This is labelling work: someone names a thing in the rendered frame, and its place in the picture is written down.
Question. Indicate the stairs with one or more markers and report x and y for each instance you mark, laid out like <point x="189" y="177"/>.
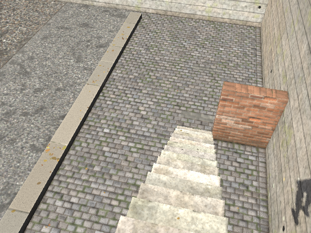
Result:
<point x="183" y="193"/>

